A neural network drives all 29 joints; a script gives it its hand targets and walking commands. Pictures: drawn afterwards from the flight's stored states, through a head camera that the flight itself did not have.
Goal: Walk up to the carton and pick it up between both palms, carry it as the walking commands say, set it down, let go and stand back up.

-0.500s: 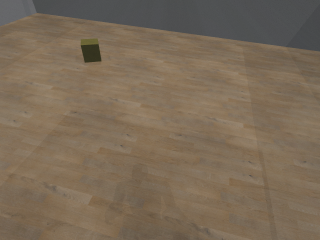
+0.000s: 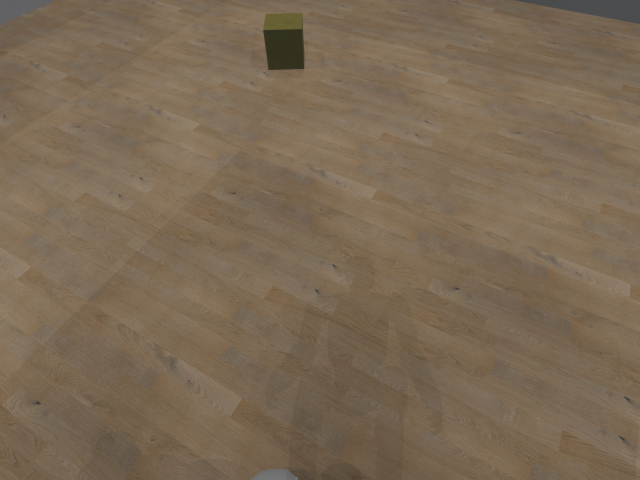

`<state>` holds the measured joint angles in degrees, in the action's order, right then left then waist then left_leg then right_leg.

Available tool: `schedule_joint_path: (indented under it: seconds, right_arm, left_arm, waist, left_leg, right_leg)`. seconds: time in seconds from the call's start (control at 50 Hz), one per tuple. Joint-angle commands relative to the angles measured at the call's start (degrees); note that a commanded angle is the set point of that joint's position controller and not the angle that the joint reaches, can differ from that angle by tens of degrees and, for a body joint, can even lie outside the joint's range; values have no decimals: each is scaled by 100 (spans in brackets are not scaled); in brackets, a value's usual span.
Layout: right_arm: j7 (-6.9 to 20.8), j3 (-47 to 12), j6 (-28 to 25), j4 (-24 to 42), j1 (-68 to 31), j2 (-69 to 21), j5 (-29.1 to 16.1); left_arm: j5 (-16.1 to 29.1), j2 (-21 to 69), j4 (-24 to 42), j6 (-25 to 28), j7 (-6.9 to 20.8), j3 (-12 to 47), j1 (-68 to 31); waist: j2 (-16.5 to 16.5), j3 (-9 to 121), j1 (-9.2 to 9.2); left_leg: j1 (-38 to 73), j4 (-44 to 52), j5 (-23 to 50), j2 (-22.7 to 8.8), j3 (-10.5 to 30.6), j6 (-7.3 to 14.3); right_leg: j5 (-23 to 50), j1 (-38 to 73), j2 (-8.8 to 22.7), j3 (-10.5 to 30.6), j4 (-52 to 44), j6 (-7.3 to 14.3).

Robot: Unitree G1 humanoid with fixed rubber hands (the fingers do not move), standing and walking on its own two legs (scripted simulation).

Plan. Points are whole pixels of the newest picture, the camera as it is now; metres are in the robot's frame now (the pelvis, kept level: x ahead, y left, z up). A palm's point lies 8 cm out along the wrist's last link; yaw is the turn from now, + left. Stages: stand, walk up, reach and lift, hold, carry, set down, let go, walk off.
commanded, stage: walk up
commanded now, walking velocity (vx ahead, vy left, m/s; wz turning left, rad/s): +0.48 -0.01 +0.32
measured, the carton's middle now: (285, 41) +2.39 +0.22 -0.65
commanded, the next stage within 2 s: none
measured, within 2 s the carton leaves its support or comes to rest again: neither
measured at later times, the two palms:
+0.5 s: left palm (111, 347) +0.33 +0.36 -0.11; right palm (430, 399) +0.24 -0.12 -0.11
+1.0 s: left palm (164, 233) +0.57 +0.33 -0.13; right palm (407, 233) +0.56 -0.14 -0.14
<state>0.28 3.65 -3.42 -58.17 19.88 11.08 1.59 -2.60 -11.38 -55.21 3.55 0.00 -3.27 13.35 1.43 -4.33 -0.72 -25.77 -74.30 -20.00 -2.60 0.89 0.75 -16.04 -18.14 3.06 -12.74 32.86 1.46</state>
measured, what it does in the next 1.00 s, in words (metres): walks ahead: left foot, then right foot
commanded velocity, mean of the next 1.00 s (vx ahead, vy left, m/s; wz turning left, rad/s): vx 0.49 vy -0.01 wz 0.19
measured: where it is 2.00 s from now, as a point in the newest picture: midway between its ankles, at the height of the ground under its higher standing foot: (281, 224)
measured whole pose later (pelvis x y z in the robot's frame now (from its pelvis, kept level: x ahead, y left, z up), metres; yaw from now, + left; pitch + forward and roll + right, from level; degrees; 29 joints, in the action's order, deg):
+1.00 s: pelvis +0.56 +0.08 +0.00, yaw +9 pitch +0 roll -1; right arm 0.3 4.0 -3.7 -60.8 22.5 9.0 2.5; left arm -1.7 -11.4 -57.4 3.4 0.0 -2.7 15.0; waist 1.5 0.4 -1.3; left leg -25.5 -71.0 -18.2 -5.3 0.2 -0.1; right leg -15.9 -14.6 -0.9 -11.3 30.1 4.6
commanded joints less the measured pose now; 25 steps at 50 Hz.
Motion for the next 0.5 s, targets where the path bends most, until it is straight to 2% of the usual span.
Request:
schedule_joint_path:
  seconds: [0.0,0.02,0.04,0.06,0.08,0.1,0.12,0.14,0.16,0.18,0.2,0.22,0.24,0.26,0.28,0.3,0.32,0.34,0.36,0.38,0.4,0.42,0.44,0.46,0.48]
  right_arm:
    - [134,-85,193,380,-80,-144,88]
    - [206,-99,210,507,-260,-157,85]
    - [233,-139,227,606,-535,-185,38]
    - [233,-192,201,666,-756,-230,14]
    - [306,-175,207,596,-686,-76,80]
    - [345,-162,188,528,-737,11,53]
    - [361,-178,147,569,-920,8,73]
    - [344,-75,137,528,-658,218,105]
    - [331,3,120,518,-366,439,88]
    - [223,123,82,235,254,772,114]
    - [84,346,49,-100,1371,1199,141]
    - [7,389,-50,-141,1636,1693,61]
    - [13,262,-89,-42,1261,1348,-6]
    - [33,108,-129,55,553,938,45]
    - [24,74,-133,165,150,819,46]
    - [4,39,-174,158,-155,689,-7]
    - [-30,29,-204,120,18,589,-40]
    - [24,9,-202,198,-48,520,-100]
    - [3,-6,-274,100,287,602,-101]
    - [19,-13,-262,-29,332,453,-89]
    - [15,-15,-337,9,565,469,-89]
    - [-6,-34,-300,-262,899,410,-68]
    - [-30,-15,-317,-248,813,466,-32]
    - [-36,-38,-324,-300,950,315,-80]
    - [-77,-25,-313,-330,1070,373,-63]
  left_arm:
    - [174,-271,1,314,43,35,675]
    - [106,-489,-26,297,23,14,477]
    - [109,-440,25,319,34,13,437]
    - [67,-529,10,275,52,-31,411]
    - [67,-478,-21,264,61,-72,468]
    - [85,-694,-196,191,61,-174,755]
    - [117,-846,-252,138,33,-217,1030]
    - [58,-890,-212,135,19,-231,1083]
    - [92,-809,-196,125,38,-206,1129]
    - [163,-774,-83,156,69,-187,970]
    - [202,-589,25,156,108,-108,994]
    - [133,-294,247,134,128,-42,1083]
    - [4,-514,218,104,113,-57,749]
    - [44,-326,54,121,113,-26,864]
    - [22,-315,-8,72,123,21,889]
    - [-55,-304,-15,47,142,8,750]
    - [-66,-255,28,-18,127,-1,696]
    - [-37,-173,-39,-108,88,-10,969]
    - [9,-197,-108,-170,75,-46,1024]
    - [-92,-150,142,-188,118,-8,539]
    - [-53,-78,165,-253,103,-26,191]
    - [-8,-139,158,-273,140,26,190]
    - [-16,-285,220,-259,180,-3,65]
    - [-20,-236,281,-278,191,-24,-36]
    - [-26,-309,309,-251,212,27,-382]
  waist:
    - [-684,-359,-68]
    - [-522,-223,-182]
    - [-689,-593,-207]
    - [-1022,-532,-90]
    - [-1248,-333,-65]
    - [-1273,-81,32]
    - [-1247,61,209]
    - [-737,311,-77]
    - [-791,536,-230]
    - [-156,835,-575]
    - [1641,1321,-974]
    - [2450,1626,-816]
    - [1556,1346,-656]
    - [655,937,-270]
    - [402,433,-76]
    - [303,370,-33]
    - [214,428,-56]
    - [-69,461,93]
    - [-152,452,-124]
    - [159,418,-23]
    - [24,322,-232]
    - [230,404,-190]
    - [466,420,-166]
    - [420,344,-197]
    - [768,333,-297]
  left_leg:
    - [-682,967,719,-367,-216,-167]
    - [-521,2136,709,-544,-133,-164]
    - [-284,2682,1269,-612,-262,-177]
    - [-204,3400,1347,-325,-555,-210]
    - [31,3535,1538,-324,-500,-115]
    - [202,3751,1004,47,-868,-82]
    - [398,3769,1138,-21,-859,-96]
    - [1207,3861,676,211,-1289,-78]
    - [1871,4051,541,225,-1118,-2]
    - [2448,4203,358,286,-937,240]
    - [3445,4868,-247,-908,873,721]
    - [3855,5951,-41,-2211,3507,1130]
    - [3608,5818,992,-1988,3012,1178]
    - [2582,5966,1129,-1883,3070,1092]
    - [1833,6130,1243,-1699,2607,867]
    - [1618,6195,1623,-1379,1964,700]
    - [1675,6204,2147,-1316,1584,758]
    - [1330,6163,2045,-1210,1541,582]
    - [1857,6148,2914,-1324,1408,588]
    - [1957,6171,2590,-1251,1421,573]
    - [2515,6159,3349,-1372,1361,678]
    - [2583,5986,3735,-1028,684,469]
    - [2678,5940,3884,-908,521,431]
    - [2834,5940,4355,-843,384,228]
    - [2811,6038,4361,-759,91,117]
  right_leg:
    - [1543,97,1486,1168,-2313,481]
    - [860,108,1688,948,-2319,374]
    - [740,-333,1621,801,-2556,250]
    - [940,154,1265,414,-2395,189]
    - [1163,400,1281,415,-2313,169]
    - [804,640,1250,330,-2049,232]
    - [564,581,1375,415,-1979,286]
    - [660,316,1343,356,-1529,322]
    - [1106,75,1155,164,-792,229]
    - [1383,-198,906,-5,336,85]
    - [-329,-1266,510,-70,2461,-197]
    - [-1611,-2173,-81,552,3868,-311]
    - [-1151,-2304,360,1112,4341,-249]
    - [-553,-2004,466,1202,4365,-261]
    - [-261,-1803,724,1299,4212,-231]
    - [-180,-1630,699,1222,3872,-244]
    - [-200,-1481,710,1208,3896,-236]
    - [141,-1202,624,1283,3741,-299]
    - [221,-1714,445,968,4133,-391]
    - [293,-1802,625,1215,3763,-340]
    - [363,-2192,506,1118,3767,-469]
    - [427,-2271,514,930,3496,-520]
    - [432,-2248,521,908,3409,-552]
    - [534,-2347,426,915,3450,-466]
    - [777,-2288,447,781,3262,-501]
